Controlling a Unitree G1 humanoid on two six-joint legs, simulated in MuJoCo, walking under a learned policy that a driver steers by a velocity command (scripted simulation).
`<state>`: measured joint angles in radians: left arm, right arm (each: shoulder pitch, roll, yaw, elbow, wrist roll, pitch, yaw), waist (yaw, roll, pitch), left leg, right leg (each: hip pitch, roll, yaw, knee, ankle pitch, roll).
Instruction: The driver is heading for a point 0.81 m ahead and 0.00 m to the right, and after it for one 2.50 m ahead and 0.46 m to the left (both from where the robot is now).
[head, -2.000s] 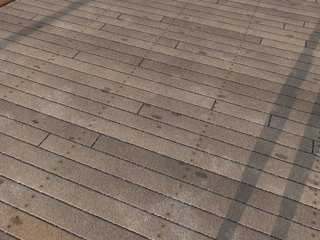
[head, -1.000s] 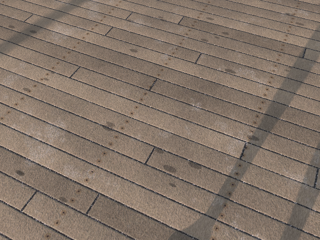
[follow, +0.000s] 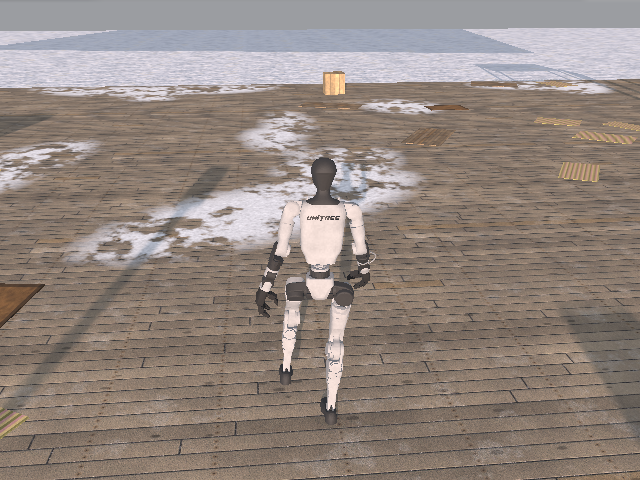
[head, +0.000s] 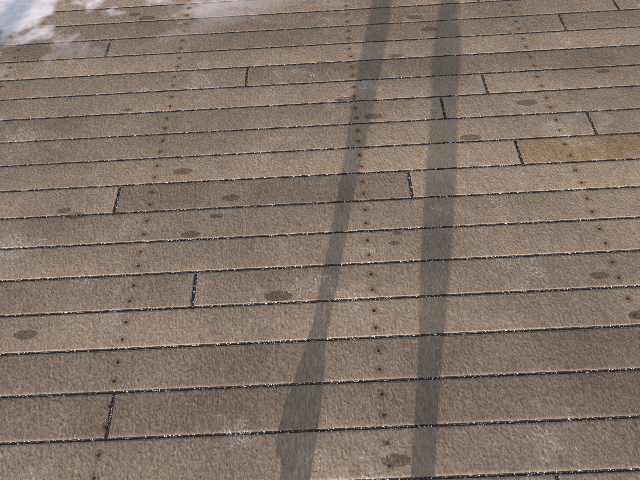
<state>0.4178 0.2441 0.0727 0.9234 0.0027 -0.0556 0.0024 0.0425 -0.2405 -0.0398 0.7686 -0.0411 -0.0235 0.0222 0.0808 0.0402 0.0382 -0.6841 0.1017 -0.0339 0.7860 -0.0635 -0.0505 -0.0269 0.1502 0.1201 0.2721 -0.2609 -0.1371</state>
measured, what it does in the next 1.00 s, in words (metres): walks ahead: left foot, then right foot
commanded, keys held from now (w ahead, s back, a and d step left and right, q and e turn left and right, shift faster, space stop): w+e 0.26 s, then w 0.46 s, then w+q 0.28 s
